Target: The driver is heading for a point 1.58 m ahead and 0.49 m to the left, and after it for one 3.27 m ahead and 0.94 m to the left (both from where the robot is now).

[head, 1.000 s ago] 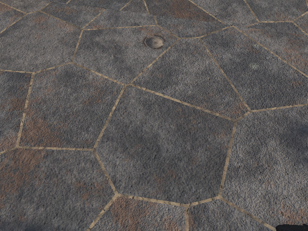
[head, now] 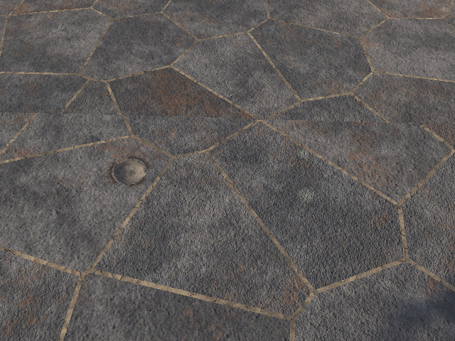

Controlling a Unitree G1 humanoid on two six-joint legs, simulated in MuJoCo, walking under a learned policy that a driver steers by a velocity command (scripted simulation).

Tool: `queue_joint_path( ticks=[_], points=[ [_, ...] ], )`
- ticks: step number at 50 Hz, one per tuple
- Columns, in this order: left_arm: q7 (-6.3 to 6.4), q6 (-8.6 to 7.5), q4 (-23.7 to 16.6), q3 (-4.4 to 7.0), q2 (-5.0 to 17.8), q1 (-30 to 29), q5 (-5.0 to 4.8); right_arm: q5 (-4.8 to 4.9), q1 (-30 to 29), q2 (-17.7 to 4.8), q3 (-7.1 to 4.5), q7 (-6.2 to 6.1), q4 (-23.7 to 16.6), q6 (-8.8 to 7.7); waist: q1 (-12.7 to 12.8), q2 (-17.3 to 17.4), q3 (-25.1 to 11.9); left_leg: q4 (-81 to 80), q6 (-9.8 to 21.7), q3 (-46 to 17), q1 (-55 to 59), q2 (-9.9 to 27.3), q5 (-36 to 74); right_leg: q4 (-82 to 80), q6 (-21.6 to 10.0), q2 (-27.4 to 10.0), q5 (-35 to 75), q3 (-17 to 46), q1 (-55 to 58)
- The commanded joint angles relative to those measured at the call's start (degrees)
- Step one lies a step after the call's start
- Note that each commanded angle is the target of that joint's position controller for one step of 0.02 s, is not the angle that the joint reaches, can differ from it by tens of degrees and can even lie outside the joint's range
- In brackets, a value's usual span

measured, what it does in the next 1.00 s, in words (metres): walks ahead, turning left: left foot, then right foot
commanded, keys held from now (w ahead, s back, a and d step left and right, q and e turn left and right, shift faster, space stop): w+q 0.78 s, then w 0.20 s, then w+e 0.02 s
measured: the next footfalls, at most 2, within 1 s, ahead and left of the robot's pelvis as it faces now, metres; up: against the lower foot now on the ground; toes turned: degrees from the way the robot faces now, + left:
left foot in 0.20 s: +0.28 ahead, +0.14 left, +0.00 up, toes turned +9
right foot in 0.68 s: +0.60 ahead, +0.02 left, +0.00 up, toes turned +28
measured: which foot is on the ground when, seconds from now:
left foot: up 0.00-0.18, down 0.20-0.68, up 0.70-1.00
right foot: down 0.00-0.18, up 0.20-0.66, down 0.68-1.00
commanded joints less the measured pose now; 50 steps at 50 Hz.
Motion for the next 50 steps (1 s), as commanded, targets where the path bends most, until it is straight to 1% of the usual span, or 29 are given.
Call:
queue_joint_path(
  ticks=[1, 4, 6, 8, 9, 10, 11, 12, 13, 14, 15, 16, 18, 20, 25, 27, 30, 32, 33, 34, 35, 36, 37, 38, 39, 41, 43, 46, 50],
  points=[
    [0.74, -0.52, -3.0, 2.17, 9.15, -2.39, -0.55, -0.23, -5.44, -1.05, 0.41, 1.18, -5.16, -0.66, 0.39, -4.37, 4.44, -7.11, 1.06, 2.21, 0.45, 0.35, 4.32, -6.44, -7.22, -17.08, 18.6, 2.88, -2.79],
    [0.9, 0.84, -1.46, 2.65, 10.24, -0.36, -1.48, -0.18, -9.08, -1.46, 0.44, 2.31, -7.81, -0.63, 1.23, -4.53, 5.29, -11.13, 3.04, 4.44, -1.67, -0.43, -0.1, -3.25, -6.29, -18.9, 23.18, 1.16, 4.0],
    [1.18, 1.79, -1.31, 2.99, 11.59, -1.05, -1.8, -0.15, -8.53, -2.58, -0.12, 2.87, -8.99, -0.46, -0.31, -5.9, 3.46, -12.24, 4.99, 7.34, 1.92, -2.96, -5.29, 1.99, -5.06, -19.24, 37.43, -0.45, 6.57],
    [1.64, 2.77, -1.69, 3.36, 13.25, -2.23, -2.14, -0.01, -1.74, -5.33, -1.72, 2.82, -8.34, 0.0, -4.75, -7.86, -1.95, -11.64, 7.59, 10.67, 12.24, -7.51, -10.95, 14.03, -3.57, -18.54, 55.04, -1.73, 6.95],
    [1.79, 3.08, -1.98, 3.19, 13.28, -3.38, -2.5, 0.1, 6.59, -8.02, -3.36, 2.27, -6.46, 0.14, -9.63, -7.03, -6.3, -15.04, 9.63, 10.91, 24.41, -10.01, -8.76, 25.54, -1.9, -16.66, 54.79, -2.99, 2.59],
    [2.0, 2.62, -2.71, 2.39, 11.58, -2.63, -1.68, 0.18, 15.28, -12.6, -5.36, 1.06, -4.52, 0.76, -13.3, -2.02, -11.27, -17.19, 12.53, 1.78, 41.47, -6.14, -7.51, 42.33, 0.83, -14.02, 38.82, -2.92, -10.33],
    [1.01, 1.1, -5.63, -0.36, 2.56, 3.4, 0.36, 0.56, 13.37, -18.4, -6.12, 0.67, -4.96, 0.36, -5.52, 13.18, -15.35, -22.21, 23.57, -31.18, 59.74, 8.73, -16.99, 63.04, 4.73, -1.56, -17.14, 2.25, -36.87],
    [0.21, -1.25, -6.21, -0.11, 6.52, -2.36, -1.53, -0.03, 14.84, -13.83, -4.67, 1.01, -6.82, -0.63, -9.69, 5.79, -22.47, -30.81, 25.33, -44.53, 63.12, 12.39, -23.14, 68.68, 3.62, -0.37, -20.8, 16.06, -43.01],
    [-0.25, -2.43, -8.14, 0.61, 9.29, -8.19, -3.61, -0.56, 13.01, -10.73, -3.8, 1.14, -6.47, -1.4, -10.46, 3.01, -14.64, -32.41, 22.16, -36.58, 58.2, 11.15, -19.49, 67.31, 2.09, -3.2, -15.43, 16.9, -47.19],
    [0.02, -3.09, -8.43, 0.31, 8.68, -9.14, -3.08, -0.29, 9.54, -9.37, -3.38, 1.1, -6.8, -1.8, -7.83, -1.38, -9.36, -32.19, 20.2, -29.63, 49.85, 8.74, -13.92, 62.26, 1.3, -5.74, -10.38, 16.56, -45.74],
    [0.45, -3.15, -7.78, 0.61, 8.9, -9.15, -1.44, -0.29, 5.72, -7.48, -2.83, 0.97, -7.49, -1.86, -5.43, -3.07, -6.04, -32.5, 18.85, -24.12, 42.16, 6.51, -7.22, 57.2, 1.61, -7.48, -7.72, 16.31, -42.27],
    [0.47, -2.58, -7.47, 1.02, 9.4, -7.85, -0.8, -1.06, 3.64, -6.18, -2.3, 0.64, -8.56, -1.98, -3.41, -1.74, -5.35, -33.52, 18.5, -20.98, 37.12, 5.06, -1.96, 54.71, 1.98, -8.66, -5.69, 16.84, -38.02],
    [0.4, -1.22, -7.37, 1.05, 8.54, -6.59, -0.21, -1.0, 2.76, -6.41, -2.32, 0.19, -9.12, -2.08, -1.95, -1.35, -4.42, -35.21, 18.73, -17.7, 32.03, 3.56, 3.64, 50.28, 3.69, -8.8, -4.15, 15.85, -35.18],
    [0.56, -0.31, -8.08, 0.5, 6.87, -8.62, 0.14, -0.77, 4.11, -7.94, -2.69, -0.57, -8.58, -2.14, -2.19, -1.55, -2.86, -35.89, 18.33, -13.98, 27.93, 2.05, 7.12, 44.17, 5.6, -8.12, -0.47, 14.43, -34.97],
    [-0.13, -0.57, -10.61, -0.73, 4.6, -19.37, -0.47, -0.19, 7.98, -9.18, -3.07, -1.79, -7.16, -1.19, -6.5, 1.37, -1.22, -34.6, 13.68, -10.44, 24.24, -2.28, -1.39, 22.69, 6.99, -3.8, 17.5, 13.33, -29.75],
    [-0.6, -1.0, -11.46, -0.54, 5.46, -21.91, -1.1, 0.05, 9.9, -9.39, -3.17, -1.85, -6.34, -0.87, -7.5, 1.96, -1.08, -33.22, 13.18, -13.12, 25.66, -1.15, -4.41, 19.24, 6.65, -2.83, 18.87, 14.11, -28.35],
    [-1.27, -1.8, -11.79, 0.28, 7.65, -22.02, -1.34, 0.16, 10.75, -8.62, -3.09, -2.13, -5.94, -0.36, -6.75, 3.06, -1.36, -28.25, 12.28, -18.54, 31.06, 0.89, -6.53, 15.32, 4.93, -2.47, 14.3, 16.0, -27.44],
    [-1.25, -2.41, -10.8, 1.07, 8.86, -17.73, -1.49, -0.02, 9.39, -8.35, -3.15, -2.21, -6.34, -0.02, -4.01, 4.87, -2.11, -24.28, 11.12, -20.72, 31.94, 1.04, -4.31, 13.49, 2.87, -2.32, 10.27, 15.26, -22.11],
    [-0.91, -2.7, -9.47, 1.89, 10.13, -12.42, -1.12, -0.19, 8.8, -6.76, -2.6, -2.1, -6.8, -0.02, -1.24, 4.51, -4.97, -18.92, 9.51, -19.33, 30.65, -1.46, -1.46, 11.65, 1.14, -2.91, 10.54, 14.81, -13.94],
    [-0.43, -2.91, -8.7, 2.74, 12.84, -4.49, -0.08, -0.83, 8.68, -3.44, -1.33, -1.82, -7.8, -0.22, 2.3, -0.03, -12.32, -4.7, 7.4, -15.24, 24.9, -4.74, -5.98, 12.83, -2.46, -11.1, 7.53, 22.18, 0.05],
    [-0.34, -2.23, -7.12, 3.84, 17.7, 1.56, 0.75, 0.31, 16.64, 0.41, -0.14, -1.83, -9.25, -0.72, -0.41, -17.13, -19.9, 14.55, 2.95, -7.12, 4.94, -13.43, -30.97, 9.08, -12.02, -24.62, -2.58, 47.33, 19.76],
    [-0.77, -1.82, -6.56, 3.23, 13.92, 1.91, -0.91, 1.25, 17.64, -4.82, -0.7, -2.01, -8.5, -0.87, 0.17, -18.39, -18.46, 23.97, 2.06, -7.06, -4.55, -9.16, -34.01, 5.08, -13.43, -27.58, -17.75, 58.35, 19.87],
    [-0.54, -1.47, -7.53, 2.05, 9.54, -0.84, -1.12, 1.0, 11.76, -8.83, -1.79, -2.04, -8.56, -0.56, 1.88, -11.95, -10.67, 26.75, 1.6, -6.85, -6.72, -6.75, -28.5, 3.75, -10.65, -24.66, -19.05, 49.75, 13.17],
    [-0.35, -0.97, -7.79, 1.45, 8.14, -3.72, -0.66, 0.2, 7.81, -9.09, -2.01, -2.1, -9.33, -0.25, 1.42, -8.16, -6.12, 26.13, 1.31, -4.67, -5.38, -4.84, -24.15, 3.35, -8.53, -22.04, -12.03, 41.1, 6.23],
    [-0.27, -0.68, -7.4, 0.97, 6.95, -5.55, -0.41, -0.46, 5.53, -8.35, -2.13, -1.93, -10.11, -0.23, 0.53, -7.23, -2.73, 23.68, 1.15, -4.42, -4.09, -3.34, -21.24, 2.15, -7.85, -19.65, -5.07, 35.22, 0.52],
    [-0.28, -0.93, -6.23, 0.43, 5.78, -5.92, -0.01, -0.03, 5.83, -5.51, -1.79, -1.3, -10.42, -0.06, -1.33, -9.06, -1.18, 19.65, 1.44, -3.77, 0.51, -1.62, -18.6, -0.54, -7.29, -16.3, 1.77, 27.97, -5.48],
    [-0.55, -1.42, -4.76, 0.62, 6.33, -4.95, -0.57, 0.05, 5.86, -3.03, -1.11, -1.08, -10.55, 0.19, -1.9, -8.73, -0.84, 15.42, 1.23, -2.9, 1.29, -1.56, -18.28, -2.6, -8.74, -16.02, 5.92, 24.26, -7.1],
    [-0.7, -1.52, -3.17, 1.24, 8.76, -4.41, -0.96, -0.69, 2.07, -1.91, -0.29, -0.81, -11.66, -0.11, -1.76, -6.95, -0.24, 5.85, 0.63, -2.09, 0.01, -0.99, -12.59, -4.45, -10.3, -16.63, 12.13, 20.14, -6.32],
    [-0.62, -0.61, -1.22, 1.31, 10.47, -2.28, -2.04, -0.77, -5.43, -0.83, 0.69, 0.38, -12.94, -1.41, 0.65, -6.47, 0.95, -8.31, 0.68, 2.19, 4.85, -1.46, -2.25, -4.48, -8.71, -14.33, 15.82, 14.29, -6.93]
  ],
)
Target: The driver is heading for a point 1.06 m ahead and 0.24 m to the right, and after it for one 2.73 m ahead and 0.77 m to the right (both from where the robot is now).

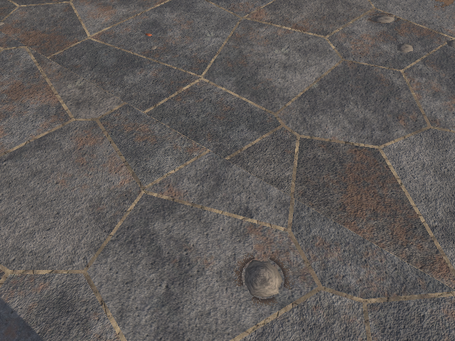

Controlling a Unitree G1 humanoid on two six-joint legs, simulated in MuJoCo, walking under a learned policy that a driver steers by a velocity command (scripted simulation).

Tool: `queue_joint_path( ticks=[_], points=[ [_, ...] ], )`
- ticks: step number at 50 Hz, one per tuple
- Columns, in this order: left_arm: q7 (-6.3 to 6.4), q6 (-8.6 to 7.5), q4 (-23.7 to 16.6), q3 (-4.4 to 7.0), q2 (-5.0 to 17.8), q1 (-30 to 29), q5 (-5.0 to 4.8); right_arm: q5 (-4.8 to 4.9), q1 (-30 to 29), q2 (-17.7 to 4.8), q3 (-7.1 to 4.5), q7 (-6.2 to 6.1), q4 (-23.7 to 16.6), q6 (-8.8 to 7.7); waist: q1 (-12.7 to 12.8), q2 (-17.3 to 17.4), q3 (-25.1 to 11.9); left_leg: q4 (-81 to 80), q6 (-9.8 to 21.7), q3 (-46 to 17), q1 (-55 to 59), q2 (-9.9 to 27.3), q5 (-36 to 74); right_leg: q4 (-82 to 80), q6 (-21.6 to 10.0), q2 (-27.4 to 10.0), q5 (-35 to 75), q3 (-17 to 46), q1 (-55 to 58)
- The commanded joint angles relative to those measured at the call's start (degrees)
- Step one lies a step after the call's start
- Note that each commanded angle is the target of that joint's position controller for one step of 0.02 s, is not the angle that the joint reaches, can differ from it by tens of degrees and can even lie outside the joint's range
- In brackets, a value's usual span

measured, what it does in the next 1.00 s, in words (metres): walks ahead, turning right: left foot, then right foot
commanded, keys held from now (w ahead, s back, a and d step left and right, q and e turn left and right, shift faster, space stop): w+e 0.88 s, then w+q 0.12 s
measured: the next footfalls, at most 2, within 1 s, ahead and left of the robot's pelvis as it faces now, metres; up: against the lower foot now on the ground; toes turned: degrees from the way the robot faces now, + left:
left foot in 0.16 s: +0.26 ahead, +0.15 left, +0.00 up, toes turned -2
right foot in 0.70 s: +0.52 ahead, -0.20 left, +0.00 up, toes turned -21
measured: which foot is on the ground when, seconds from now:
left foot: up 0.00-0.14, down 0.16-0.74, up 0.76-1.00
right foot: down 0.00-0.16, up 0.18-0.68, down 0.70-1.00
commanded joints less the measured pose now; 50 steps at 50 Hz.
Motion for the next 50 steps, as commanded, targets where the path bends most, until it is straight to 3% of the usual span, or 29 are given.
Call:
queue_joint_path(
  ticks=[1, 5, 7, 8, 9, 10, 11, 12, 13, 14, 17, 21, 22, 24, 26, 31, 33, 35, 36, 37, 38, 39, 40, 41, 43, 44, 46, 48, 50],
  points=[
    [0.12, -0.4, -3.04, 1.86, 9.97, -2.34, -1.01, 0.01, -6.18, -0.83, 0.48, 0.86, -4.99, -1.65, -0.52, -6.3, 1.46, -8.95, -0.15, 3.01, 3.36, -0.66, 6.27, -6.36, -9.54, -13.45, 15.07, 8.5, -2.41],
    [0.27, 1.02, -1.02, 2.19, 11.93, 0.72, -1.6, 0.58, -8.83, -3.18, -0.33, 1.55, -6.36, -2.59, -1.41, -7.79, 1.97, -16.17, 1.18, 2.94, 7.44, -2.64, 2.86, -2.56, -8.3, -16.15, 17.23, 11.73, 1.77],
    [0.6, 1.51, -0.72, 2.09, 12.21, -0.36, -1.8, 0.21, -1.15, -5.74, -1.83, 1.19, -4.12, -2.85, -6.76, -7.64, -2.22, -20.74, 3.26, 4.37, 20.76, -4.66, 3.24, 6.12, -6.16, -14.42, 27.01, 10.15, 0.35],
    [0.65, 1.36, -0.97, 1.35, 10.32, -0.29, -1.28, -0.37, 6.92, -8.64, -3.29, 0.55, -1.92, -2.75, -10.59, -6.62, -8.02, -19.94, 4.96, 3.04, 34.19, -2.88, 4.49, 16.69, -4.16, -11.22, 26.73, 7.91, -4.81],
    [0.61, 0.99, -3.11, -0.48, 5.37, -0.3, 0.86, -1.49, 17.11, -13.56, -4.51, -0.47, -0.78, -2.25, -13.87, 2.48, -18.12, -17.55, 8.71, -11.11, 51.26, 10.9, 6.64, 36.27, -1.32, -6.73, 6.19, 4.97, -17.2],
    [0.56, 0.16, -3.66, -1.52, 1.69, 5.96, -0.71, -1.93, 16.97, -14.85, -4.36, -0.19, -0.47, -1.77, -10.23, 15.69, -24.34, -25.21, 15.86, -33.27, 60.17, 20.43, -5.81, 51.35, 0.65, -0.41, -21.88, 7.97, -33.27],
    [0.6, 0.08, -2.92, 0.26, 8.26, 2.29, -2.11, -1.29, 15.38, -9.33, -3.08, 0.03, -0.46, -1.84, -11.74, 7.89, -17.6, -28.06, 14.28, -31.18, 54.52, 18.06, -12.36, 57.05, 0.66, -3.21, -20.03, 11.85, -38.49],
    [0.55, 0.12, -4.21, 0.86, 9.4, -1.46, -2.52, -0.62, 12.17, -7.03, -2.23, 0.07, -0.15, -2.11, -10.74, 6.67, -10.29, -29.4, 12.48, -22.64, 48.05, 16.03, -11.31, 57.18, 0.28, -5.29, -14.75, 10.84, -40.77],
    [0.81, 0.44, -4.14, 0.87, 8.46, -2.96, -2.05, -0.66, 8.63, -5.23, -1.66, 0.26, 0.03, -2.39, -8.84, 3.66, -6.89, -31.24, 11.5, -17.18, 41.58, 13.54, -7.35, 55.67, 0.63, -7.27, -10.22, 10.15, -38.81],
    [0.91, 0.97, -4.14, 1.09, 7.78, -3.27, -1.34, -0.79, 5.93, -3.71, -1.37, 0.46, 0.32, -2.77, -7.2, 3.98, -4.02, -33.36, 11.05, -12.49, 36.49, 11.63, -3.82, 53.26, 1.01, -8.55, -6.98, 10.24, -36.92],
    [0.8, 2.86, -4.04, 0.79, 4.31, -2.16, -1.48, -1.41, 3.1, -3.11, -1.73, 0.22, 1.89, -4.21, -4.24, 3.29, -1.59, -37.99, 11.22, -4.01, 29.46, 10.54, 4.51, 51.2, 2.18, -9.73, -2.15, 10.43, -32.63],
    [0.35, 3.45, -6.43, 0.57, 3.27, -7.29, -0.9, -1.64, 4.21, -5.09, -2.65, -0.76, 4.28, -4.49, -4.62, 0.76, 0.86, -39.63, 11.12, 4.01, 30.3, 10.39, 9.91, 41.5, 2.97, -9.62, 7.1, 10.95, -36.2],
    [-3.03, 1.66, -3.72, -2.54, -0.25, -2.89, 7.4, -7.53, 7.71, 2.19, 0.13, 0.37, 3.8, -5.88, -4.6, -1.77, -0.07, -41.91, 14.48, 3.18, 33.79, 14.02, 6.44, 39.81, 2.11, -9.01, 12.52, 9.84, -38.67],
    [-4.77, 0.56, -4.92, -2.07, 0.84, -8.39, 5.88, -7.04, 9.92, -1.9, -0.54, 0.89, 5.65, -5.89, -6.1, -1.25, 1.92, -41.62, 13.48, 7.13, 36.06, 12.92, 6.82, 35.16, 1.39, -8.99, 14.6, 9.48, -41.43],
    [-5.19, 0.42, -6.7, -2.18, 2.1, -13.6, 4.75, -6.49, 11.61, -3.65, -0.27, 1.13, 6.99, -5.4, -7.06, -0.58, 2.08, -41.13, 12.03, 11.16, 36.37, 11.81, 7.49, 30.46, 0.37, -8.02, 16.35, 7.13, -39.68],
    [-4.01, 0.81, -9.47, -2.46, 3.15, -18.97, 4.4, -5.96, 14.26, -5.54, -0.03, 1.25, 10.49, -4.69, -7.2, 1.35, 4.45, -39.32, 10.62, 14.48, 42.98, 13.71, 11.11, 22.63, -2.92, -4.88, 10.64, 4.1, -36.93],
    [-3.54, 0.3, -10.17, -1.85, 4.38, -18.7, 3.84, -5.95, 14.4, -7.36, -0.51, 0.75, 11.37, -4.42, -5.67, 2.47, 3.82, -34.81, 10.32, 16.14, 45.61, 14.3, 23.49, 20.26, -4.53, -1.54, 7.28, 1.77, -32.43],
    [-2.77, -0.87, -8.71, 0.16, 8.26, -10.56, 2.22, -6.82, 14.2, -9.25, -0.78, 0.7, 12.01, -4.54, -0.21, 1.62, -1.95, -18.96, 7.38, 21.36, 39.43, 10.54, 41.37, 18.5, -7.79, 4.47, 10.54, -1.62, -12.88],
    [-1.2, -0.93, -5.51, 1.88, 11.53, 0.42, 2.67, -9.26, 18.33, -4.33, 0.93, 1.05, 11.99, -5.01, 1.15, -3.43, -12.32, -2.12, 3.23, 22.13, 26.23, 7.85, 32.9, 26.5, -12.68, 2.8, 19.73, 3.61, 9.61],
    [0.27, -0.08, -3.16, 2.63, 14.17, 13.67, 2.18, -10.76, 24.35, 2.62, 4.03, 2.92, 9.23, -5.85, 2.14, -13.73, -30.01, 13.74, -1.77, 16.95, 6.04, -0.21, -4.96, 19.6, -25.13, -10.93, 12.94, 32.27, 39.25],
    [-0.13, -0.12, 0.23, 2.07, 12.42, 19.83, 3.53, -6.32, 14.02, -1.07, 2.9, 4.39, 9.78, -5.31, 8.4, -5.28, -22.84, 26.3, -1.22, 6.85, -5.61, -7.23, -22.56, 8.18, -22.45, -15.83, 9.18, 46.87, 38.23],
    [-0.34, -1.45, 1.51, 2.99, 13.13, 17.74, 3.52, -4.26, 3.93, -1.34, 2.42, 4.06, 6.62, -5.47, 8.72, -5.17, -8.12, 29.82, 0.44, 0.08, -14.71, -4.74, -19.77, 4.56, -16.22, -14.29, 1.51, 40.22, 27.74],
    [-0.6, -2.12, 0.68, 2.5, 11.18, 11.27, 1.96, -4.9, 1.23, -3.95, 1.75, 2.42, 5.81, -5.81, 6.14, -7.21, -2.72, 30.84, 0.72, -1.4, -13.55, -1.73, -16.81, 3.6, -15.83, -12.74, -1.63, 36.07, 14.86],
    [-0.97, -2.74, 0.52, 0.61, 6.85, 7.51, 1.44, -6.6, 2.91, -3.35, 2.11, 0.86, 5.14, -5.74, 2.06, -8.57, -4.16, 28.9, 1.42, -2.85, -8.05, -0.26, -14.46, 3.76, -16.36, -11.73, 0.91, 33.47, 6.04],
    [-1.77, -2.9, -1.95, -1.62, 2.18, -1.74, 2.18, -6.53, 5.68, 0.53, 3.4, -0.5, 5.38, -4.57, -5.28, -5.86, -3.08, 24.48, 1.77, -2.88, 3.59, 2.02, -11.98, -0.41, -16.12, -10.61, 3.26, 29.71, -12.3],
    [-1.96, -2.97, -3.45, -1.94, 2.06, -5.36, 2.35, -5.96, 6.03, 0.51, 3.53, -0.67, 5.1, -3.9, -6.87, -4.75, -2.41, 22.25, 1.34, -2.07, 4.8, 1.71, -12.74, -2.77, -16.34, -10.23, 1.49, 28.88, -16.54],
    [-2.38, -3.34, -5.16, -1.43, 4.33, -8.42, 3.13, -5.22, 7.46, -0.89, 3.61, 0.12, 6.59, -2.76, -7.13, -4.02, -1.17, 15.03, -0.05, 0.81, 5.82, 2.56, -7.2, -4.3, -14.91, -9.21, 1.46, 22.89, -21.74],
    [-2.83, -3.51, -4.13, -0.98, 5.83, -4.66, 4.13, -5.19, 3.36, 0.48, 4.37, 1.25, 6.28, -2.28, -4.64, -3.36, 0.3, 3.62, -1.18, 3.06, 7.39, 2.89, 1.41, -4.08, -13.95, -8.12, 6.88, 18.84, -23.11],
    [-3.41, -3.24, -2.35, -0.48, 7.07, 0.78, 3.86, -4.79, -2.68, 0.15, 4.55, 2.04, 4.88, -2.22, -1.39, -4.3, 0.41, -4.39, -1.29, 4.21, 6.65, 1.57, 7.52, -2.2, -14.0, -9.08, 10.4, 17.83, -18.26]
  ],
)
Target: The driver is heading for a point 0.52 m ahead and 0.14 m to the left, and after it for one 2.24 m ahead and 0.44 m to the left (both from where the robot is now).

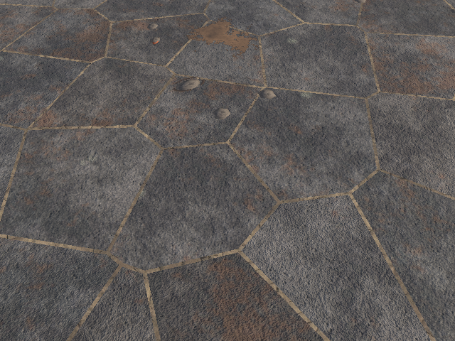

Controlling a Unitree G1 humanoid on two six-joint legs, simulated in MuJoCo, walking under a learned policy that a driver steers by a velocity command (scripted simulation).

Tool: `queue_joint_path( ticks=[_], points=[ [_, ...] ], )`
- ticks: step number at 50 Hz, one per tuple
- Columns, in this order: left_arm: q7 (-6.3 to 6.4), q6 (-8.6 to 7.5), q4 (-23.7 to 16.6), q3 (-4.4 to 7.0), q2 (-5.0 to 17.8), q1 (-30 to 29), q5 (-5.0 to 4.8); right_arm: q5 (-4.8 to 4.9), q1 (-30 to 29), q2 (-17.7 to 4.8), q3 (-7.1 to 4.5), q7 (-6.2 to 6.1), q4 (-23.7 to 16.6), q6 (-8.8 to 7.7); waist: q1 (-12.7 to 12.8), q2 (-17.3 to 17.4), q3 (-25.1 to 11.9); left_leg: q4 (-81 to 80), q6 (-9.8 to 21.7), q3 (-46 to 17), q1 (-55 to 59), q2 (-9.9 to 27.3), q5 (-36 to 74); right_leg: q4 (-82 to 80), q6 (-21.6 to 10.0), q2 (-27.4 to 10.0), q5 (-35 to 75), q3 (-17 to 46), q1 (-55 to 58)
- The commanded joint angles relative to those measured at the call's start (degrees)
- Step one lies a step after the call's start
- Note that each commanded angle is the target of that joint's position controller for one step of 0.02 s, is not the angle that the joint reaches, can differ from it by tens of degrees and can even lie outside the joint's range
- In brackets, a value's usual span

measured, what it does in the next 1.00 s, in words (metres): goes down, turning left: left foot, then right foot 0.11 m lower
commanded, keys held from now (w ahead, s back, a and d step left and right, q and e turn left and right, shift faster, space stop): w+q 0.78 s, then w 0.06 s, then w+e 0.16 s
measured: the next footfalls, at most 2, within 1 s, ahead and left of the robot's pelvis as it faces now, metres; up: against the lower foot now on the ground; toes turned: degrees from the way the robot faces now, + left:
left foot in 0.20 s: +0.29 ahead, +0.14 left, +0.00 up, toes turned +5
right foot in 0.68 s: +0.63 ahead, +0.02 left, -0.11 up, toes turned +23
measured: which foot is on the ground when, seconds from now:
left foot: up 0.00-0.18, down 0.20-0.68, up 0.70-1.00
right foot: down 0.00-0.22, up 0.24-0.66, down 0.68-1.00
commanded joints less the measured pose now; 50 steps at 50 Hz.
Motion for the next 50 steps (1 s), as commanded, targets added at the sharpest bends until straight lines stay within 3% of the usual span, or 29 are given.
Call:
queue_joint_path(
  ticks=[1, 6, 7, 8, 10, 11, 12, 13, 14, 15, 18, 20, 22, 24, 27, 30, 31, 32, 33, 35, 36, 37, 38, 39, 40, 42, 44, 46, 50],
  points=[
    [-0.65, -0.98, -3.75, 2.41, 10.06, 0.27, 0.15, 0.45, -3.64, -3.56, -0.23, 1.17, -2.58, 0.01, 0.35, -2.6, 3.41, -10.06, -0.41, 2.48, 7.08, -1.43, 10.19, -8.66, -10.12, -16.1, 12.35, 9.25, -7.47],
    [0.06, 0.58, -2.45, 1.94, 10.04, 2.34, 0.73, 0.67, -9.61, -5.98, -1.23, 1.12, -4.16, -0.92, 1.05, -4.12, 4.42, -14.52, 3.39, 2.61, 0.46, -3.62, 10.11, -6.63, -8.16, -20.73, 18.46, 8.59, 8.93],
    [0.54, 0.43, -3.14, 1.78, 10.47, -0.69, 2.14, 0.54, -6.37, -6.0, -1.38, 0.96, -3.72, -1.24, -1.29, -5.69, 3.52, -9.82, 4.13, 0.74, 2.14, -3.07, 11.36, -5.28, -6.75, -21.92, 24.08, 7.9, 10.63],
    [1.04, 0.23, -5.71, 1.65, 10.65, -5.68, 2.51, -0.06, -1.21, -7.83, -2.31, 0.74, -2.29, -1.86, -4.22, -5.2, 1.56, -6.83, 5.3, 3.92, 9.35, -5.21, 9.17, -2.81, -4.57, -19.86, 32.44, 3.91, 8.2],
    [0.91, -0.06, -8.16, 1.85, 13.28, -9.96, 2.3, 1.22, 13.86, -12.67, -5.01, 0.58, 2.52, -3.24, -10.91, -1.17, -2.5, -7.32, 7.24, 8.62, 36.73, -11.29, 6.79, 14.05, 0.11, -12.46, 45.63, -3.68, -4.92],
    [-0.02, -0.32, -6.85, 0.93, 9.67, -5.64, 2.59, 2.1, 21.88, -14.39, -5.64, 0.22, 3.89, -3.84, -12.18, 4.35, -8.36, -12.72, 13.69, -1.02, 52.54, -7.24, 13.98, 32.85, 2.66, -8.07, 29.94, -3.06, -13.52],
    [-1.22, -0.38, -5.56, -1.34, 1.9, 6.12, 4.21, 1.56, 26.06, -14.22, -4.73, 0.31, 3.88, -3.29, -7.97, 12.66, -19.65, -17.86, 26.26, -23.12, 67.05, 5.17, 19.26, 52.63, 6.43, -0.05, -20.11, -1.84, -23.12],
    [-1.41, -0.13, -8.37, -0.93, 5.04, -1.82, 1.95, 0.37, 30.92, -11.61, -4.11, 0.97, 5.92, -3.78, -12.97, 8.79, -10.76, -28.22, 25.53, -39.63, 64.76, 8.08, -4.14, 58.92, 4.83, 0.32, -21.24, 5.19, -39.65],
    [-0.01, 0.26, -9.81, -0.38, 7.41, -9.54, 1.19, 1.1, 24.14, -10.46, -4.11, 1.05, 5.07, -4.33, -12.06, 3.38, 2.21, -29.86, 22.28, -37.95, 52.5, 8.46, -13.67, 59.98, 4.18, -4.39, -14.86, 6.62, -45.64],
    [1.37, 0.73, -9.5, -0.12, 9.66, -10.89, 1.88, 0.98, 17.88, -7.55, -3.1, 0.91, 3.85, -4.02, -9.73, -2.76, 1.64, -30.16, 22.48, -37.01, 42.72, 7.52, -13.29, 58.59, 4.17, -6.89, -9.5, 7.11, -41.78],
    [3.19, 2.59, -9.49, -1.63, 6.53, -9.28, 3.84, 0.42, 6.4, -2.82, -1.04, 0.75, 1.83, -3.81, -2.46, -2.37, 1.58, -34.98, 21.04, -26.98, 22.76, 2.44, -7.87, 45.4, 5.9, -12.29, -2.84, 6.8, -29.81],
    [3.32, 3.58, -11.25, -2.02, 5.33, -11.63, 2.73, 1.26, 6.07, -4.35, -1.5, 0.56, 2.08, -4.35, -2.87, -1.19, 0.49, -35.09, 19.54, -19.14, 16.78, -0.63, -3.59, 37.37, 8.16, -12.89, -3.67, 2.54, -24.08],
    [2.25, 3.15, -11.75, -2.87, 3.59, -13.59, 3.6, -0.4, 12.15, -3.5, -1.23, -0.16, 3.24, -5.24, -5.65, -2.09, 0.21, -28.19, 18.36, -14.76, 18.42, -4.43, 3.56, 31.43, 8.08, -13.55, 17.31, 3.93, -26.56],
    [1.77, 3.14, -13.2, -3.27, 2.72, -18.22, 2.77, 0.45, 17.12, -4.05, -1.45, -0.25, 4.43, -4.92, -8.74, -2.76, 0.4, -23.21, 16.35, -10.32, 15.62, -8.5, -1.74, 15.73, 8.17, -11.62, 30.04, 0.0, -21.28],
    [1.25, 4.71, -16.67, -3.04, 3.36, -22.55, 2.14, 0.49, 20.84, -6.18, -1.6, 2.02, 5.1, -4.2, -8.48, 0.61, 4.03, -20.88, 17.09, -16.48, 5.17, -7.5, -11.02, 11.67, 8.28, -9.05, 28.42, -2.84, -8.46],
    [1.85, 4.61, -18.07, -2.69, 4.91, -28.03, 2.11, 1.6, 27.75, -6.14, -2.09, 1.87, 7.17, -3.56, -12.32, 0.12, 6.57, -12.07, 16.63, -24.49, 23.76, -6.19, -16.17, 0.96, 8.37, -8.46, 25.14, 0.04, -19.01],
    [2.88, 1.37, -18.06, 0.2, 7.31, -28.71, -6.35, 9.61, 21.68, -7.03, -4.38, -2.37, 6.16, -0.24, -11.87, 1.02, 8.69, -9.51, 14.06, -26.56, 26.68, -6.11, -4.7, -5.76, 6.49, -7.92, 25.54, 4.75, -21.1],
    [2.78, -0.28, -17.31, 0.23, 7.08, -27.73, -7.1, 8.81, 22.41, -6.38, -4.0, -4.39, 6.63, 1.91, -11.73, 0.36, 7.2, -3.79, 12.52, -24.85, 31.22, -7.03, -1.13, -10.51, 6.16, -9.07, 31.68, 4.6, -20.0],
    [2.65, -1.2, -15.84, 0.62, 5.68, -24.12, -5.83, 7.48, 23.57, -4.57, -3.84, -5.1, 7.35, 3.25, -10.9, 0.79, 3.65, 2.83, 11.22, -21.87, 31.32, -9.0, -0.51, -14.05, 5.39, -9.86, 40.16, 2.68, -12.79],
    [2.91, -1.27, -10.83, 2.31, 6.56, -4.38, -4.18, 5.19, 23.55, -1.02, -3.09, -4.0, 5.68, 3.22, -3.13, -4.75, -10.44, 27.16, 7.21, -13.25, 5.71, -13.88, -23.79, 7.57, 2.85, -17.66, 55.6, 4.79, 26.97],
    [2.94, -0.47, -8.58, 2.97, 7.79, 6.63, -4.81, 6.72, 28.43, 0.47, -2.21, -3.57, 4.78, 2.41, 0.9, -11.9, -20.34, 47.66, 4.68, -11.64, -12.28, -15.32, -40.65, 16.08, -5.09, -30.37, 48.88, 16.09, 47.86],
    [2.78, 0.73, -7.99, 4.0, 10.46, 8.31, -6.08, 7.57, 29.58, -2.78, -2.48, -3.44, 2.23, 1.31, 1.19, -14.8, -23.68, 58.15, 3.46, -11.21, -20.12, -10.7, -38.2, 14.35, -10.05, -35.39, 31.85, 24.55, 49.12],
    [3.59, 1.65, -6.84, 5.34, 13.37, 5.63, -6.15, 9.24, 23.22, -4.53, -2.74, -3.12, -1.12, 0.66, 1.22, -15.03, -19.77, 58.72, 2.1, -6.75, -29.06, -6.69, -28.04, 4.57, -14.42, -38.04, -0.67, 31.26, 44.9],
    [5.04, 2.55, -7.45, 4.3, 8.93, 1.74, -4.39, 8.71, 12.81, -6.02, -3.7, -4.14, -3.02, 1.3, 2.04, -2.35, -9.95, 58.39, 0.98, -2.16, -29.9, -5.65, -20.02, -4.58, -12.77, -35.18, -14.12, 29.76, 31.78],
    [5.56, 2.58, -6.87, 3.41, 7.91, -1.8, -2.96, 8.34, 8.87, -6.01, -4.05, -4.61, -4.72, 1.91, 0.38, -2.09, -3.66, 57.27, -0.1, -2.32, -26.29, -4.41, -16.37, -7.66, -13.17, -34.64, -12.43, 30.38, 19.71],
    [4.58, 1.19, -5.21, 1.86, 3.99, -8.35, -3.41, 6.82, 8.62, -4.1, -4.65, -4.57, -4.91, 2.77, -5.73, -2.57, 7.95, 42.78, 0.58, -8.16, -19.17, -1.73, -11.63, -11.52, -7.53, -26.76, -4.99, 18.67, -0.07],
    [3.97, 0.84, -4.72, 2.29, 5.15, -11.78, -2.63, 5.56, 8.74, -2.23, -4.47, -4.06, -5.54, 1.99, -7.9, -5.9, 9.12, 21.84, -0.27, -4.48, -5.14, -2.39, -3.86, -14.13, -4.85, -17.57, 4.97, 3.69, -14.81],
    [4.42, 1.12, -4.1, 2.94, 7.53, -10.92, -2.99, 3.8, 7.04, 0.36, -3.8, -2.88, -5.7, 0.76, -7.81, -6.25, 4.06, 3.92, -0.09, 0.2, 7.44, -2.49, 8.81, -13.29, -5.41, -14.46, 15.94, -1.29, -16.65],
    [5.17, 1.86, -2.84, 4.46, 10.82, -6.33, -5.98, 5.55, -1.25, -0.75, -3.47, -1.24, -8.14, 0.39, -4.71, -4.86, 3.22, -13.46, -0.23, -1.49, 8.24, -3.29, 9.53, -12.73, -5.93, -20.11, 13.2, 4.53, -3.89]
  ],
)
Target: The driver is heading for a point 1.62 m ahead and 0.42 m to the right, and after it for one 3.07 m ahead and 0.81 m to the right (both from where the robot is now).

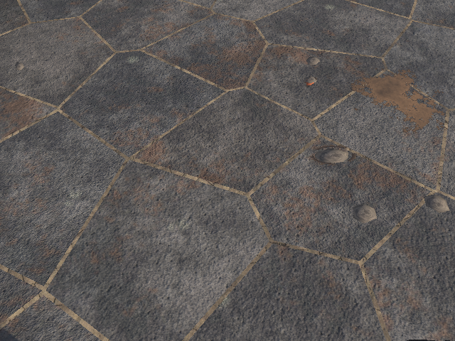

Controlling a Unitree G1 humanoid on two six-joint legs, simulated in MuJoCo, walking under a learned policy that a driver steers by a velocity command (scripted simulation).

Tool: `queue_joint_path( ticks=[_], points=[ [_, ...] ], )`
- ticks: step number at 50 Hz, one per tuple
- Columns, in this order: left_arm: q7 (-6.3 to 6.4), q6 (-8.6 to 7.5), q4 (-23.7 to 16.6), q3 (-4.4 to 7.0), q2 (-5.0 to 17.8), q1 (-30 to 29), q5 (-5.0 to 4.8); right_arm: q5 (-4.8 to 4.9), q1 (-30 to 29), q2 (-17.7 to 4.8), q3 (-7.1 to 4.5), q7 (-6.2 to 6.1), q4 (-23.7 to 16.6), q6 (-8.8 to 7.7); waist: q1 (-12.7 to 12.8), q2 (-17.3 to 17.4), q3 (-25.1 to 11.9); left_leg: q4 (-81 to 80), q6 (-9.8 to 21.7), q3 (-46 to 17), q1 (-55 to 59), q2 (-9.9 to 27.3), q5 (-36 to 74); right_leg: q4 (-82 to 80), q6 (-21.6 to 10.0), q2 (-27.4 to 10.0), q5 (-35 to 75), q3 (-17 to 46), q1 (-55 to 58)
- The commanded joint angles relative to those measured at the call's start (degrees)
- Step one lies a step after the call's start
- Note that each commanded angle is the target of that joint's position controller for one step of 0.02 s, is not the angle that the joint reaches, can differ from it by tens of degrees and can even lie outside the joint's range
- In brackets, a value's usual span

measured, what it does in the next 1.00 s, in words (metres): walks ahead, turning right: left foot, then right foot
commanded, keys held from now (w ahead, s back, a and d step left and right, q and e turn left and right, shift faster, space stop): w+e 0.88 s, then w+q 0.12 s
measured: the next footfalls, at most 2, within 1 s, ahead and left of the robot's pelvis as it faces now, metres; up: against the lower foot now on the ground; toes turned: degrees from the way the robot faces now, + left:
left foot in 0.12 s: +0.23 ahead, +0.15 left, +0.00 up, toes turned -3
right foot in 0.64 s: +0.44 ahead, -0.17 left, +0.00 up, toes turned -23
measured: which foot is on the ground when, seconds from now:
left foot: up 0.00-0.10, down 0.12-0.64, up 0.66-1.00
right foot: down 0.00-0.12, up 0.14-0.62, down 0.64-1.00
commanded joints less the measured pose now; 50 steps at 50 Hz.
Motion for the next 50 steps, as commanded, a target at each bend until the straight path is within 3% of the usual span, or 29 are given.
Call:
queue_joint_path(
  ticks=[1, 3, 4, 5, 6, 7, 8, 9, 10, 11, 13, 17, 22, 27, 29, 30, 31, 32, 33, 34, 35, 36, 37, 38, 41, 44, 46, 48, 50],
  points=[
    [0.38, -0.62, -5.06, 2.37, 9.65, -5.35, -1.5, 0.36, -2.71, -0.83, 0.38, 1.14, -4.18, -0.84, -2.62, -5.63, 3.04, -11.68, 0.42, 1.1, 9.72, -1.35, 0.91, -7.81, -10.23, -15.47, 12.31, 12.82, -5.39],
    [0.09, 0.37, -4.26, 2.74, 10.35, -2.43, -0.98, 0.4, -4.37, -3.06, -0.54, 1.43, -4.97, -1.43, -2.19, -5.8, 2.83, -15.47, 1.26, 1.82, 13.34, -2.45, -2.03, -4.71, -8.94, -16.36, 9.78, 15.06, -2.94],
    [-0.01, 0.87, -3.89, 2.73, 10.41, -1.67, -0.77, 0.36, -2.69, -4.01, -1.08, 1.4, -4.55, -1.63, -3.25, -6.37, 1.71, -16.86, 2.01, 2.86, 17.64, -3.31, -4.74, -1.95, -7.97, -15.37, 11.43, 14.78, -2.78],
    [-0.13, 1.08, -3.92, 2.28, 9.25, -1.08, -0.33, 0.27, 2.99, -6.23, -2.27, 1.04, -3.13, -1.79, -5.92, -5.96, -1.96, -17.8, 3.53, 3.11, 27.07, -3.51, -5.93, 5.12, -6.35, -12.39, 16.18, 12.93, -4.19],
    [-0.37, 0.77, -5.58, 1.25, 6.49, -2.04, 0.75, -0.84, 12.98, -10.07, -3.61, 0.49, -1.75, -1.96, -10.63, -2.42, -10.29, -14.8, 6.78, -3.73, 43.68, 4.42, -1.46, 20.96, -3.86, -8.29, 10.68, 9.53, -12.94],
    [-0.57, -0.46, -7.08, -0.81, 0.43, 3.54, 0.5, -0.86, 18.98, -15.06, -5.04, 0.45, 0.18, -1.43, -9.9, 13.41, -19.28, -19.43, 14.64, -26.14, 62.9, 18.8, -10.3, 41.95, -0.06, -1.18, -11.62, 3.55, -33.18],
    [-0.61, -1.09, -6.24, 0.53, 5.13, 2.15, -0.46, -0.85, 22.17, -11.13, -4.18, 0.63, 1.31, -1.23, -11.75, 11.53, -20.67, -23.56, 15.8, -34.01, 62.45, 18.96, -16.09, 51.97, 0.16, -1.86, -17.7, 10.49, -39.1],
    [-0.48, -1.1, -7.39, 1.72, 8.16, -1.66, -1.21, -0.76, 18.71, -9.1, -3.33, 0.5, 1.13, -1.26, -10.94, 7.99, -13.07, -24.58, 13.76, -26.45, 56.6, 17.46, -15.21, 55.26, -0.1, -3.67, -13.1, 11.0, -43.03],
    [-0.08, -0.74, -7.96, 1.83, 7.8, -4.53, -0.87, -0.81, 13.75, -7.38, -2.74, 0.49, 0.54, -1.36, -8.97, 4.81, -8.74, -26.08, 12.55, -19.87, 49.28, 15.23, -11.14, 53.88, -0.03, -6.01, -8.09, 9.45, -41.78],
    [0.2, -0.19, -8.3, 2.04, 7.28, -6.13, -0.26, -0.79, 9.53, -5.13, -2.22, 0.67, 0.74, -1.47, -7.04, 3.9, -4.88, -28.41, 12.12, -15.09, 42.77, 13.12, -8.0, 51.14, 0.18, -7.41, -4.78, 8.9, -40.03],
    [0.12, 1.36, -8.35, 2.17, 5.19, -5.29, -0.24, -1.25, 5.74, -3.08, -1.99, 0.85, 1.52, -2.09, -3.66, 4.99, -1.62, -32.95, 11.27, -8.85, 34.66, 11.1, -5.16, 48.37, 0.33, -9.1, -0.97, 9.14, -34.64],
    [-0.06, 2.72, -10.45, 2.23, 3.11, -8.92, 0.24, -1.26, 6.34, -4.42, -3.02, 0.03, 4.34, -2.92, -2.58, 1.0, 0.54, -36.11, 11.91, -0.41, 33.79, 11.78, 3.83, 42.79, 0.76, -9.24, 5.98, 10.17, -36.55],
    [-1.64, 2.71, -13.28, 1.66, 2.1, -17.44, 0.5, -0.88, 7.73, -6.57, -3.86, -1.07, 6.95, -2.37, -4.73, 0.75, 3.17, -36.98, 9.85, 9.45, 34.52, 10.31, 4.15, 27.52, 0.15, -8.3, 17.94, 6.49, -33.74],
    [-3.39, 2.9, -17.3, 1.58, 2.96, -25.62, 0.4, 0.51, 11.22, -9.2, -4.88, -1.18, 9.46, -1.25, -6.88, 0.27, 5.85, -33.87, 8.2, 13.37, 41.91, 12.61, 6.01, 19.84, -2.63, -7.4, 12.15, 2.45, -33.42],
    [-3.84, 2.9, -18.08, 2.28, 4.31, -24.79, 0.4, 0.93, 11.07, -10.88, -5.32, -1.14, 9.73, -0.67, -5.47, 1.63, 4.19, -27.92, 7.22, 15.33, 43.88, 12.71, 21.54, 18.58, -4.81, -4.5, 5.87, -1.21, -28.1],
    [-3.89, 2.97, -17.73, 3.04, 5.52, -21.55, 0.39, 1.19, 10.72, -11.94, -5.55, -1.23, 9.7, -0.3, -3.3, 2.67, 1.78, -21.9, 6.53, 16.29, 43.99, 12.34, 31.78, 18.33, -6.09, -2.05, 2.92, -3.3, -22.38],
    [-3.75, 2.99, -15.68, 4.47, 7.68, -13.47, 0.17, 1.48, 9.61, -12.17, -5.43, -1.3, 9.46, 0.12, 1.42, 1.92, -2.17, -11.02, 5.24, 18.25, 41.84, 10.42, 37.6, 14.66, -7.95, 1.08, 4.86, -4.91, -11.38],
    [-2.92, 3.33, -12.82, 6.68, 12.1, -2.98, 0.04, 0.64, 10.02, -10.92, -4.81, -1.52, 8.93, -0.03, 5.89, -1.26, -7.76, 4.91, 2.63, 18.78, 30.01, 8.19, 28.28, 13.36, -10.65, 0.14, 7.45, 0.58, 7.12],
    [-2.29, 2.99, -12.43, 7.96, 19.97, -2.19, -0.79, -2.06, 14.39, -2.8, -1.99, -0.61, 5.24, -1.32, 0.41, -18.26, -11.65, 27.65, -1.49, 16.06, 2.3, -2.25, -24.56, 8.57, -21.18, -16.09, 0.68, 32.77, 27.54],
    [-2.21, 2.29, -14.28, 6.62, 16.99, 1.11, 0.09, 0.01, 10.28, -5.22, -1.86, 0.33, 4.58, -4.12, 3.37, -13.83, -21.41, 35.67, -0.71, 1.04, -4.67, -6.11, -33.35, -2.34, -25.06, -21.7, -8.81, 51.96, 32.22],
    [-2.36, 1.61, -13.55, 5.38, 12.99, -0.52, 0.89, 2.32, 3.97, -8.43, -2.81, 0.76, 3.01, -5.31, 4.48, -10.26, -13.92, 35.32, 0.95, -0.24, -9.94, -3.27, -27.51, -3.4, -21.24, -20.1, -3.6, 43.69, 28.58],
    [-2.27, 1.13, -13.95, 4.78, 10.98, -4.2, 0.47, 1.69, 2.69, -7.69, -2.42, 0.44, 2.78, -5.84, 2.26, -7.12, -9.27, 30.5, 1.97, -0.26, -8.2, -0.82, -22.54, -2.71, -19.04, -17.71, 1.68, 36.42, 20.5],
    [-2.18, 1.01, -14.67, 4.12, 8.78, -9.04, 0.33, -0.05, 2.41, -7.74, -2.68, -0.16, 3.56, -5.72, -0.45, -4.19, -5.6, 25.33, 1.71, -0.25, -3.64, 1.15, -19.55, -2.85, -17.26, -15.4, 8.45, 30.36, 11.58],
    [-1.99, 0.85, -15.69, 3.56, 7.32, -11.91, 0.84, -0.75, 3.41, -8.21, -3.19, -0.32, 3.86, -5.02, -2.77, -4.84, -4.44, 21.89, 1.41, -0.67, 1.25, 2.41, -17.67, -3.81, -16.55, -13.78, 13.92, 26.66, 5.32],
    [-1.2, 0.47, -15.84, 3.67, 8.12, -11.86, 0.48, -1.13, 3.27, -6.16, -3.05, -0.33, 2.98, -3.06, -4.64, -4.01, -2.71, 14.39, -0.75, 0.62, 5.27, 1.78, -14.73, -6.07, -16.66, -12.01, 20.13, 22.65, -2.42],
    [-0.1, 0.49, -14.94, 4.15, 9.81, -9.53, 0.09, -1.45, -3.53, -3.84, -2.05, -0.24, 0.88, -2.74, -2.88, -4.71, 0.29, 0.7, -2.21, 1.65, 6.18, -0.4, -4.15, -6.78, -14.74, -8.94, 19.02, 18.37, -6.8],
    [0.11, 0.56, -13.98, 3.78, 8.75, -8.36, 0.27, -1.1, -6.04, -2.5, -1.28, 0.6, 0.92, -2.96, -1.27, -6.76, 0.61, -8.44, -1.86, 2.84, 10.07, -1.67, 5.5, -6.9, -12.62, -7.25, 16.41, 14.62, -7.91],
    [-0.15, 0.26, -12.5, 3.63, 8.59, -5.81, 0.35, -0.31, -8.57, -2.76, -1.06, 1.33, 0.48, -3.14, 0.59, -7.57, 1.43, -11.82, -1.09, 3.28, 12.15, -2.05, 11.43, -7.51, -11.91, -8.6, 12.7, 14.86, -7.3],
    [-0.38, 0.07, -11.2, 3.56, 8.67, -4.07, 0.32, 0.18, -10.68, -4.02, -1.16, 1.68, -0.37, -3.12, 1.57, -7.45, 2.67, -13.77, 0.48, 2.74, 9.61, -1.61, 9.83, -6.39, -11.75, -10.94, 12.04, 15.98, -2.43]
  ],
)
Keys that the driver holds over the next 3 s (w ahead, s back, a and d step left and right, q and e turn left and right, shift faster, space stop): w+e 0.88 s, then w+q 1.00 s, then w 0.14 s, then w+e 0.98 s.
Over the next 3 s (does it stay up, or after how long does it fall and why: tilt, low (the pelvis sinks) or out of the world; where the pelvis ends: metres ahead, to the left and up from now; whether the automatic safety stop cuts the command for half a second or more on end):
stays up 1.55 -0.37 0.01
